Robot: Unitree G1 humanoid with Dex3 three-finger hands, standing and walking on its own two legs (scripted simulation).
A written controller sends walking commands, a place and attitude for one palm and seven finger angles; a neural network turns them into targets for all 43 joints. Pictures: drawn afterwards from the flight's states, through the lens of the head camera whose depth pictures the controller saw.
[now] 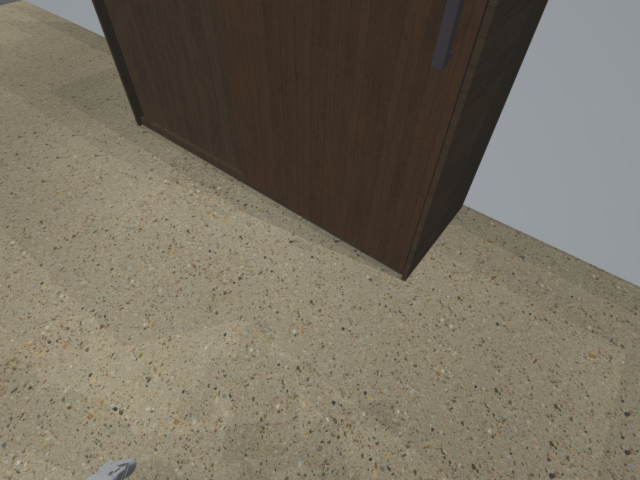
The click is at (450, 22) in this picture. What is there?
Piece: wardrobe's sliding door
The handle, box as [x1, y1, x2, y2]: [431, 0, 464, 69]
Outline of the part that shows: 464,0 447,0 431,66 441,69 446,65 447,60 452,52 450,51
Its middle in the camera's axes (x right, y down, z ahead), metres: +0.29 -0.47 +0.83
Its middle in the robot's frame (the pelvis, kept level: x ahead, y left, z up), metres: +0.98 -0.22 +0.18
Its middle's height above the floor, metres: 0.95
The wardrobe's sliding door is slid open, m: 0.00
